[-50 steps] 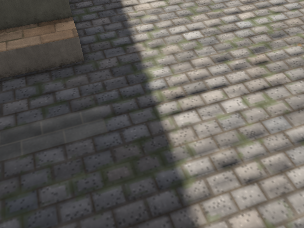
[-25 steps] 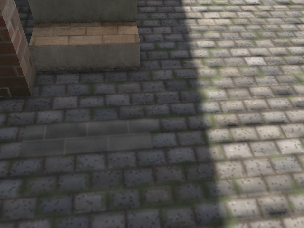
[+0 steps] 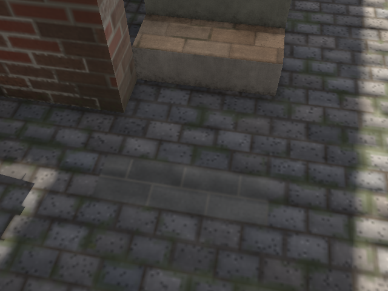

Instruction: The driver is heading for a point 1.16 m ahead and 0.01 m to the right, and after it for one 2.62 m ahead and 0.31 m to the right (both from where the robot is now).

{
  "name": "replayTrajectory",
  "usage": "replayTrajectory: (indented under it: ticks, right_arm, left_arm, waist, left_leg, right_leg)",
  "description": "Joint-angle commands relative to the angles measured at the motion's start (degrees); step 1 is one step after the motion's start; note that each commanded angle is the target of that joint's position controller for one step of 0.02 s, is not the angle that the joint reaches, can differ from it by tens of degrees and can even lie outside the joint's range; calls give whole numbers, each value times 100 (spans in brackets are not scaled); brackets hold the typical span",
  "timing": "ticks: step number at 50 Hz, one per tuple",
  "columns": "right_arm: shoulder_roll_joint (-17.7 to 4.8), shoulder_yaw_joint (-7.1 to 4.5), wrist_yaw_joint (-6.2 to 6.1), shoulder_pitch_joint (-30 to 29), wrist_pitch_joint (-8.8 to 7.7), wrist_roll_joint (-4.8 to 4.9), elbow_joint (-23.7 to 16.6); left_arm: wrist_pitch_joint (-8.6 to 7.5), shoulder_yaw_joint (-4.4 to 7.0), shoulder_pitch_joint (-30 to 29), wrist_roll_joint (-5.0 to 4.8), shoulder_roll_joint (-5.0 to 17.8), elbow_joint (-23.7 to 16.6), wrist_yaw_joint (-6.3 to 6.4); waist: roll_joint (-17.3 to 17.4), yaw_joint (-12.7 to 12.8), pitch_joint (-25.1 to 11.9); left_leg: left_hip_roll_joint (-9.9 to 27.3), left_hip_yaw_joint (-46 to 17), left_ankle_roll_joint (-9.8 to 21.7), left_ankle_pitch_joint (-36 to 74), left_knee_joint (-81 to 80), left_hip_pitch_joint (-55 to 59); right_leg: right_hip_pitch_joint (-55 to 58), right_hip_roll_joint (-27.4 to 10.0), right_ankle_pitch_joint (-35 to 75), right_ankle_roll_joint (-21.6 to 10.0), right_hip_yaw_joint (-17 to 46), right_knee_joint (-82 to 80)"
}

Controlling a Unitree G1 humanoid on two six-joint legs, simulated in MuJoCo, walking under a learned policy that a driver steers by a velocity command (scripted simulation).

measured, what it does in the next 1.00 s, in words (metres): walks ahead: left foot, then right foot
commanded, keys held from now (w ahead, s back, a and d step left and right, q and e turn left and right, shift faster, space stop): q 0.08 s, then no key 0.20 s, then w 0.72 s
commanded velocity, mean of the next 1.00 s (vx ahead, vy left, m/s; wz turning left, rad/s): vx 0.27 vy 0.00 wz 0.19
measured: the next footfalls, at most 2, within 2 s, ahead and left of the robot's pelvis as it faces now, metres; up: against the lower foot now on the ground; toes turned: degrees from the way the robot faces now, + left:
left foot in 0.28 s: +0.09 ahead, +0.15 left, +0.00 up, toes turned +8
right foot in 0.78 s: +0.28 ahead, -0.08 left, +0.00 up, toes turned +6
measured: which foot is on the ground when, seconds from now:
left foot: up 0.00-0.26, down 0.28-0.78, up 0.80-1.00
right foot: down 0.00-0.28, up 0.30-0.76, down 0.78-1.00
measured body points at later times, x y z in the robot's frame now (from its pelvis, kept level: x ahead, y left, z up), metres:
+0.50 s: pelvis +0.07 +0.05 +0.02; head +0.08 +0.08 +0.47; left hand +0.15 +0.35 -0.11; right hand +0.21 -0.20 -0.08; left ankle +0.05 +0.14 -0.73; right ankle +0.13 -0.10 -0.66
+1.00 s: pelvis +0.26 +0.00 +0.02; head +0.28 -0.02 +0.47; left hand +0.27 +0.27 -0.10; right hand +0.43 -0.24 -0.10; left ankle +0.29 +0.17 -0.65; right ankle +0.24 -0.08 -0.73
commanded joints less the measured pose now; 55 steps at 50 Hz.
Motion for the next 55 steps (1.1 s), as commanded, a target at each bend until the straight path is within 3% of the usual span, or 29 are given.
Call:
replayTrajectory:
  ticks: [1, 3, 5, 10, 12, 13, 14, 15, 16, 17, 18, 19, 22, 27, 34, 36, 38, 39, 40, 41, 42, 43, 44, 45, 48, 50, 55]
  right_arm:
    - [-84, -42, -43, 596, 91, 5, -399]
    - [-105, -22, -25, 343, 89, -47, -599]
    - [-181, -19, 32, 165, 104, -57, -717]
    - [-330, -27, 151, -173, 168, -98, -900]
    - [-322, -53, 192, 11, 141, -132, -831]
    - [-438, -97, 181, 101, 129, -161, -813]
    - [-862, -178, 119, 96, 123, -212, -929]
    - [-1197, -201, 81, -82, 114, -287, -1091]
    - [-1156, -236, 102, 206, 8, -290, -987]
    - [-1000, -186, 126, 234, -105, -246, -878]
    - [-891, -160, 138, 36, -194, -164, -851]
    - [-770, -119, 127, -100, -263, -117, -835]
    - [-572, -63, 101, -15, -416, -168, -758]
    - [-726, -160, 93, 249, -513, -112, -568]
    - [-872, -250, 163, 474, -494, -9, -257]
    - [-868, -247, 179, 372, -464, 20, -223]
    - [-675, -170, 183, 327, -429, -20, -208]
    - [-387, -60, 184, 262, -438, -82, -259]
    - [-16, 59, 177, 407, -561, -125, -556]
    - [-380, -21, 145, 268, -665, -42, -565]
    - [-680, -96, 169, 105, -714, 83, -584]
    - [-656, -86, 172, -16, -705, 74, -562]
    - [-599, -84, 169, -129, -686, -12, -555]
    - [-551, -99, 170, -145, -652, -68, -558]
    - [-353, -68, 186, -97, -550, -109, -540]
    - [-273, -40, 173, -388, -536, -131, -653]
    - [6, 88, 299, -1429, -611, -60, -933]
  left_arm:
    - [-27, 209, 12, 46, 755, -212, 21]
    - [-1, 290, 69, -6, 947, -175, 55]
    - [83, 327, -22, -63, 1046, -198, 88]
    - [250, 352, 59, -212, 1175, -64, 17]
    - [310, 305, 74, -285, 1079, 12, 4]
    - [331, 233, 324, -279, 863, 130, -9]
    - [330, 102, 524, -120, 455, 113, -64]
    - [302, 67, 370, -20, 381, -101, -68]
    - [295, 230, 10, -74, 927, -153, -41]
    - [291, 305, 81, -205, 1032, -112, -78]
    - [294, 349, 241, -243, 1012, 24, -84]
    - [284, 390, 269, -211, 1059, 104, -76]
    - [134, 385, 319, -198, 850, 242, -138]
    - [4, 271, -90, -188, 565, 185, -191]
    - [-96, 186, -336, -256, 639, 56, -285]
    - [-145, 196, -96, -270, 700, 105, -312]
    - [-156, 292, 733, -256, 841, 416, -274]
    - [-175, 408, 1507, -247, 1166, 586, -216]
    - [-141, 587, 2051, -191, 1933, 644, -188]
    - [-172, 506, 2206, -197, 1593, 656, -231]
    - [-197, 392, 1835, -198, 1254, 568, -245]
    - [-194, 320, 1494, -176, 1006, 458, -252]
    - [-181, 264, 1216, -161, 848, 389, -263]
    - [-180, 222, 1062, -116, 741, 353, -264]
    - [-204, 233, 1167, -130, 802, 419, -234]
    - [-197, 248, 1345, -146, 888, 499, -181]
    - [-116, 218, 1790, -212, 954, 641, -84]
  waist:
    - [-732, -68, -792]
    - [-654, -16, -1014]
    - [-629, 5, -1180]
    - [-796, 83, -992]
    - [-718, -63, -958]
    - [-584, -70, -929]
    - [495, 128, -994]
    - [1546, 170, -804]
    - [1065, -224, -773]
    - [915, -136, -674]
    - [851, 0, -524]
    - [884, 35, -390]
    - [576, 113, -374]
    - [543, -75, -357]
    - [545, -203, -145]
    - [517, -5, -212]
    - [394, 372, -482]
    - [-120, 698, -886]
    - [-1809, 701, -1311]
    - [-1571, 850, -1386]
    - [-1121, 702, -870]
    - [-828, 554, -639]
    - [-639, 444, -406]
    - [-654, 314, -303]
    - [-627, 188, -285]
    - [-485, 234, -242]
    - [-489, 569, -58]
  left_leg:
    - [402, 166, -74, 224, -608, -114]
    - [533, 184, -45, 486, -1149, -94]
    - [588, 218, 29, 892, -1678, 200]
    - [345, 482, 302, 1050, -3034, 892]
    - [122, 707, 520, 1516, -4165, 1551]
    - [114, 576, 665, 1799, -4728, 1984]
    - [1201, -835, 977, 2767, -5308, 2504]
    - [2183, -2109, 1848, 2404, -5660, 2338]
    - [2195, -2301, 2124, 1162, -5953, 2059]
    - [1956, -2143, 1936, -50, -6126, 2155]
    - [1733, -1958, 1669, -602, -6212, 2183]
    - [1633, -1829, 1535, -579, -6332, 2213]
    - [1438, -1366, 1458, 367, -6485, 2392]
    - [1404, -886, 1491, 1014, -6575, 2522]
    - [1580, -833, 1566, 868, -6328, 2269]
    - [1569, -796, 1463, 926, -6062, 2131]
    - [1249, -545, 1245, 1340, -5291, 1660]
    - [805, -49, 960, 1654, -3887, 1056]
    - [-8, 664, 470, 509, -1721, -919]
    - [-51, -27, 420, -426, -559, -1797]
    - [293, -212, 558, 12, -139, -2218]
    - [543, -100, 621, 566, -180, -2175]
    - [698, -54, 616, 1001, -452, -2063]
    - [837, -61, 598, 1318, -714, -1770]
    - [858, 132, 434, 1877, -1101, -1498]
    - [837, 212, 327, 2246, -1645, -1621]
    - [581, 521, 363, 3388, -3474, -1137]
  right_leg:
    - [745, -1529, 1787, -1272, 932, -1093]
    - [962, -1798, 2028, -1426, 872, -1131]
    - [962, -1860, 1597, -1412, 715, -1186]
    - [917, -1778, 124, -1161, 510, -1050]
    - [817, -1625, -193, -854, 391, -586]
    - [609, -1392, -532, -508, 233, -205]
    - [-7, -858, -1500, 75, -319, 1007]
    - [-1075, -207, -3029, 394, -351, 1870]
    - [-1303, -332, -3009, 380, 212, 2880]
    - [-1583, -425, -2560, 281, 414, 3190]
    - [-1740, -481, -2134, 227, 462, 3267]
    - [-1887, -524, -1723, 218, 514, 3275]
    - [-1872, -539, -787, 178, 502, 3127]
    - [-1469, -475, -244, 271, 421, 1667]
    - [-796, -403, -636, 101, 318, 743]
    - [-227, -350, -581, -40, 232, 433]
    - [1048, -155, -623, -148, 70, 218]
    - [2130, -747, -865, -392, 853, -32]
    - [3696, -2081, -1500, -1218, 3137, -629]
    - [3797, -2343, -2554, -1585, 4394, -1194]
    - [3445, -2247, -2759, -1401, 3900, -1231]
    - [3026, -1979, -2479, -1188, 3279, -1248]
    - [2589, -1760, -1975, -1094, 2814, -1377]
    - [2209, -1579, -1397, -1000, 2414, -1494]
    - [1879, -1313, 222, -998, 1616, -1674]
    - [1938, -1252, 1177, -987, 1272, -1675]
    - [1956, -1035, 1260, -759, 736, -1763]
Velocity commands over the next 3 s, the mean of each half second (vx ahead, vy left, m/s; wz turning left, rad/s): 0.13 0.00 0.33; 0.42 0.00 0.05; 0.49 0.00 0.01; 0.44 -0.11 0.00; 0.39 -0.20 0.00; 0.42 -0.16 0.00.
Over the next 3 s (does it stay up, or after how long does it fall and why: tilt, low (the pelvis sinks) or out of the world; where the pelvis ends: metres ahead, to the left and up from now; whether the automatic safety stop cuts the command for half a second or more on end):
stays up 1.14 -0.11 0.01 its command is cut before an obstacle after 1.7 s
